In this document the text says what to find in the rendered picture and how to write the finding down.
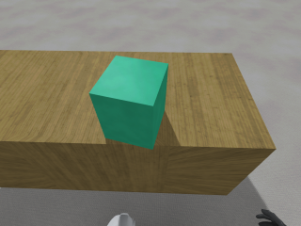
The carton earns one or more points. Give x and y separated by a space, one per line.
130 100

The left robot thigh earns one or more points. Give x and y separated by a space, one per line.
121 220

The right robot hand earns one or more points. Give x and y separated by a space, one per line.
275 221

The pedestal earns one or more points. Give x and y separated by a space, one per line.
211 136

